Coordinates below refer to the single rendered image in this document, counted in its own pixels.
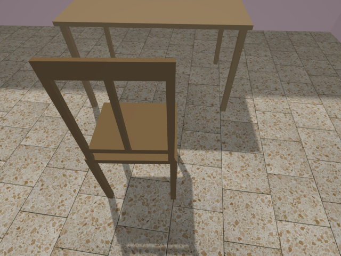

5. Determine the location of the table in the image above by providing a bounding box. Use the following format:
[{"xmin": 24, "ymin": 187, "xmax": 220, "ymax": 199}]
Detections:
[{"xmin": 52, "ymin": 0, "xmax": 254, "ymax": 111}]

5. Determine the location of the chair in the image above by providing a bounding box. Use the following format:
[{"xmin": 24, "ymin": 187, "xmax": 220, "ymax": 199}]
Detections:
[{"xmin": 29, "ymin": 57, "xmax": 177, "ymax": 199}]

